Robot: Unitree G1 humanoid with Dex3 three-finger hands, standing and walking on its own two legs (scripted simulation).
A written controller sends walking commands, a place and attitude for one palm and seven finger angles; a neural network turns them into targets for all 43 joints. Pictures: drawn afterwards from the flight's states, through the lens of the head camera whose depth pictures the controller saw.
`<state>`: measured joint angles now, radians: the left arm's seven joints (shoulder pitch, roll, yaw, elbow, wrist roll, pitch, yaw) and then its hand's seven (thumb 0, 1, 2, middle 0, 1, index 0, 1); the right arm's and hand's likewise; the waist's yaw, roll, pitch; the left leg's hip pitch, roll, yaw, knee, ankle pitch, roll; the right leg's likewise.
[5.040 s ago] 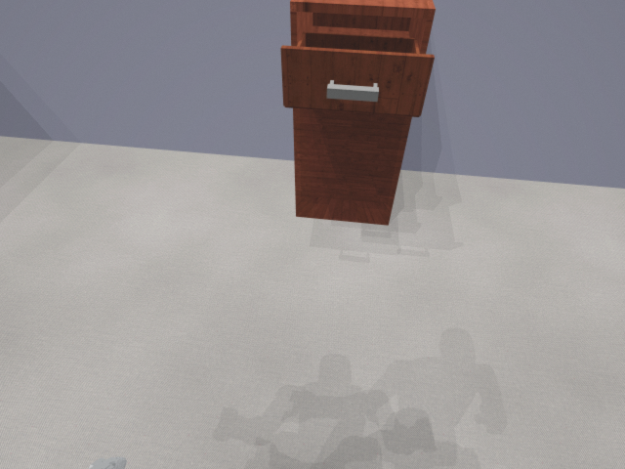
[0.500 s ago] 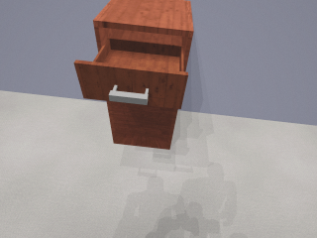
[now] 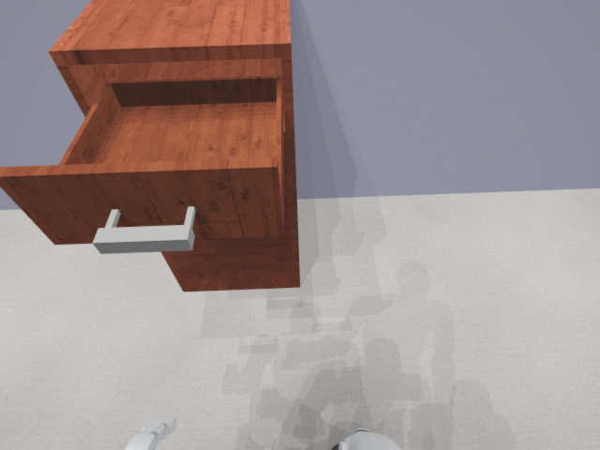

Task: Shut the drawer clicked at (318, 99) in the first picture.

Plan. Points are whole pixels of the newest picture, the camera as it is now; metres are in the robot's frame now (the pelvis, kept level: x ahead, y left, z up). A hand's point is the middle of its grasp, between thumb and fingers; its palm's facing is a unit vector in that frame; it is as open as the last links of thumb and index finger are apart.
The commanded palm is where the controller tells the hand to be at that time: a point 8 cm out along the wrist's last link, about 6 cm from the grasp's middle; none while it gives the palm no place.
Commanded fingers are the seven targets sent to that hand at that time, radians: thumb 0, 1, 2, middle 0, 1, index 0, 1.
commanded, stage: take the last steps up to it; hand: left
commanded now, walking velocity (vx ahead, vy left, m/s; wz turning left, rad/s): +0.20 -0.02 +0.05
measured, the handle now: (149, 226) +0.41 +0.23 +0.05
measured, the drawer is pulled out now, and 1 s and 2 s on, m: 0.30 0.30 0.30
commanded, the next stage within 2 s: come to a stop and stand still in 0.18 s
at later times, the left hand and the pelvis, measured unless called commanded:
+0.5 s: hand out of the picture +0.06 +0.15 -0.16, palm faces +0.12 -0.99 -0.11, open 7.3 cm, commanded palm none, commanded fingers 0.00 0.90 0.90 -0.20 -0.30 -0.20 -0.30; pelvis +0.11 +0.01 +0.02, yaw +0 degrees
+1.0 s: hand out of the picture +0.07 +0.13 -0.13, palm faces +0.04 -0.97 -0.26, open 7.3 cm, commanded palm none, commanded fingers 0.00 0.90 0.90 -0.20 -0.30 -0.20 -0.30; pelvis +0.06 -0.06 +0.03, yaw -2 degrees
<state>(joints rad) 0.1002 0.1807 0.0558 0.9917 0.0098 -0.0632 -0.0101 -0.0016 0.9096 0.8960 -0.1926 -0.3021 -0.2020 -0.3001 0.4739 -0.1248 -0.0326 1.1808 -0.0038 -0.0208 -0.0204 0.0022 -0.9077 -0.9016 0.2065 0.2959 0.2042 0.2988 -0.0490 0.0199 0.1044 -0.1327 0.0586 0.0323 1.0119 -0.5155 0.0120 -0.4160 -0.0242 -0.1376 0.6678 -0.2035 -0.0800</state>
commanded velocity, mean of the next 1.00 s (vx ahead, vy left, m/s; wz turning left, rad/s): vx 0.01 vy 0.01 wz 0.01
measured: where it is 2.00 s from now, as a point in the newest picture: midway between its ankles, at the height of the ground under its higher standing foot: outside the picture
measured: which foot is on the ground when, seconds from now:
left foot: up 0.00-0.38, down 0.40-0.86, up 0.88-1.00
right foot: down 0.00-0.58, up 0.60-0.84, down 0.86-1.00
